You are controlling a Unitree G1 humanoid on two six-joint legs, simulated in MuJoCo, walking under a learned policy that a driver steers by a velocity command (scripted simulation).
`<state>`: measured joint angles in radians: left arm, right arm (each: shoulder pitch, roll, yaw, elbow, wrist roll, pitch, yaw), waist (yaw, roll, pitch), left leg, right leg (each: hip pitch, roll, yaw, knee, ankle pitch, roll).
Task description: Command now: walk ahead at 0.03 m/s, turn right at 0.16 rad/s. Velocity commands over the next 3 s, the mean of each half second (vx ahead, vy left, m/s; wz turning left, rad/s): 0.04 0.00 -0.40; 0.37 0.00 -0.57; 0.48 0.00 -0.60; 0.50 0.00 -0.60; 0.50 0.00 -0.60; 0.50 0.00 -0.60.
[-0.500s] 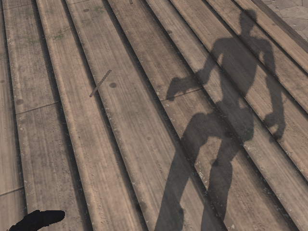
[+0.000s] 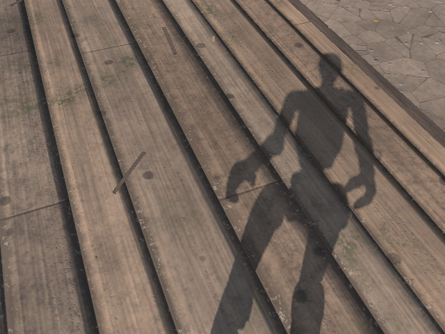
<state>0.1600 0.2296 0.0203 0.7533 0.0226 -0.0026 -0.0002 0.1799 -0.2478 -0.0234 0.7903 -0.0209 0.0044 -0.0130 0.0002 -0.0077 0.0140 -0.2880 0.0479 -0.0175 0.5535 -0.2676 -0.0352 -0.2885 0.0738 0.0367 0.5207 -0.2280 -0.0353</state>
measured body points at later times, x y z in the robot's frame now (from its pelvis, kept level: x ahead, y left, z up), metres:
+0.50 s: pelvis +0.03 -0.02 +0.01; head +0.05 -0.05 +0.46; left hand +0.20 +0.23 -0.08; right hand +0.13 -0.32 -0.10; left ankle +0.04 +0.14 -0.67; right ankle +0.03 -0.09 -0.73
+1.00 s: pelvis +0.17 -0.03 +0.01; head +0.19 -0.03 +0.46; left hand +0.45 +0.12 -0.08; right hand +0.05 -0.29 -0.10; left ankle +0.15 +0.11 -0.73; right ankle +0.18 -0.23 -0.65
